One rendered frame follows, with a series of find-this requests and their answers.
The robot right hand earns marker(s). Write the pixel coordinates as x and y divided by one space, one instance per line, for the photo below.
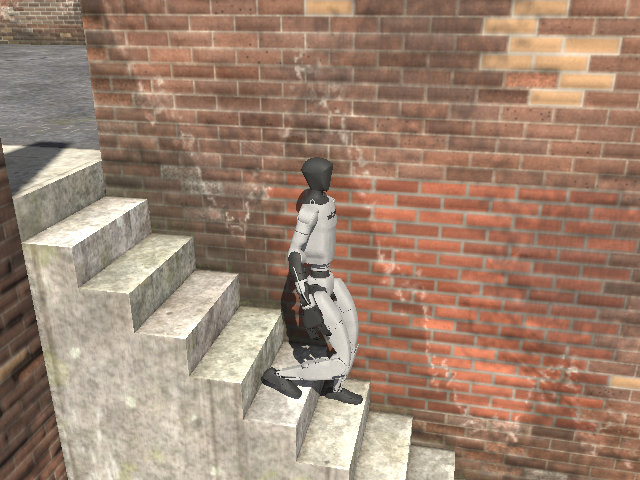
313 318

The humanoid robot torso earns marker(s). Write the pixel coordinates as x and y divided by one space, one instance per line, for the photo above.
320 247

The robot right upper arm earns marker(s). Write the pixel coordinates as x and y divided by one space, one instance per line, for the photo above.
306 220

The right robot foot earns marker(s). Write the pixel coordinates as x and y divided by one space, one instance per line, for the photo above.
284 384

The right robot forearm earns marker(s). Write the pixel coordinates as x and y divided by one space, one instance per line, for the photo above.
295 261

